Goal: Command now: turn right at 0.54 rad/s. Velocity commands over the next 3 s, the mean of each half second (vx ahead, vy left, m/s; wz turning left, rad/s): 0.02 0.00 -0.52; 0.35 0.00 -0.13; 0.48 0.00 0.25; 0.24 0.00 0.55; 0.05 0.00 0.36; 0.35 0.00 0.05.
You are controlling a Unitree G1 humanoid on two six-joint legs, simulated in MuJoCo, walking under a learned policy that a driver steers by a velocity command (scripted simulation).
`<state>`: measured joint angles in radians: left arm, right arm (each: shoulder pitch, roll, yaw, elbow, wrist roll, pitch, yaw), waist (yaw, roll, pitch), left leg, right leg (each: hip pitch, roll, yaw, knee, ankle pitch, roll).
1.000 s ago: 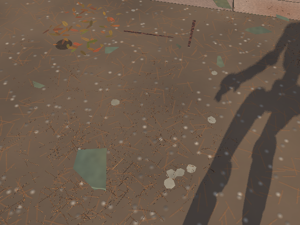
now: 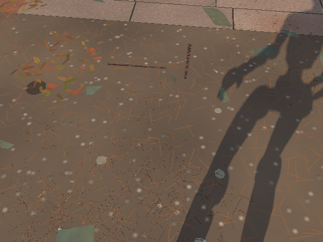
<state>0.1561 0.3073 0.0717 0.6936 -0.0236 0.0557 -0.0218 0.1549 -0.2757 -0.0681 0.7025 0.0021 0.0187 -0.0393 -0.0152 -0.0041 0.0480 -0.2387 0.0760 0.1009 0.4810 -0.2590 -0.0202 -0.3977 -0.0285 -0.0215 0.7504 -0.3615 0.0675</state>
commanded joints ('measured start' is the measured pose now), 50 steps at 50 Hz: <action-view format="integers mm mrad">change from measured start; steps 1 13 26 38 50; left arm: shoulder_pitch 44 -6 12 -133 221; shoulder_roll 89 157 62 11 128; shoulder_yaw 31 34 -13 -15 18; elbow -68 -110 -92 -114 -17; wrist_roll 5 16 25 8 18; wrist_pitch -7 -40 -32 -127 -140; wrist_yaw -9 48 39 1 -3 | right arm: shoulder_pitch -17 -16 76 195 142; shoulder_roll -192 -111 -112 -163 -157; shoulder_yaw -57 -42 -26 -31 -9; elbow -45 -55 -49 5 -46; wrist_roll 27 -6 -10 13 43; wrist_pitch -14 -19 -69 -91 -123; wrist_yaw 1 -11 32 21 39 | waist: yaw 30 15 -10 -68 96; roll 170 -118 -41 162 -153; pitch -126 -141 -124 4 -89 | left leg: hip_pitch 101 -365 182 116 -592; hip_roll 215 -71 29 108 10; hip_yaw -122 -177 -248 -296 -182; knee -6 528 -106 -332 741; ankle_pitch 408 -77 -46 -11 -152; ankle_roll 169 -72 53 199 57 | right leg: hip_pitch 113 268 -25 -172 524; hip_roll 44 -151 -6 8 -299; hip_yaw -67 337 406 5 550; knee -242 -402 -255 -48 -522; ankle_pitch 146 480 -238 166 -172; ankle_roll -61 -296 -177 -37 -315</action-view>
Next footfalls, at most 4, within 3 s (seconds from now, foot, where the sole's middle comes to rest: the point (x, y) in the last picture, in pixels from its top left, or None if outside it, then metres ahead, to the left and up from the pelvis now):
0.04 right None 0.05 -0.12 -0.77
0.52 left None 0.10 0.10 -0.77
0.92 right None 0.19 -0.22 -0.77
1.44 left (192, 212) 0.58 -0.11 -0.77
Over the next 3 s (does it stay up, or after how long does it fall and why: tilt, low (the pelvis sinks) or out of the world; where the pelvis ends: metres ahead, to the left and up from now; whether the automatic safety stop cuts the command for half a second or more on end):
stays up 0.78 -0.15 0.01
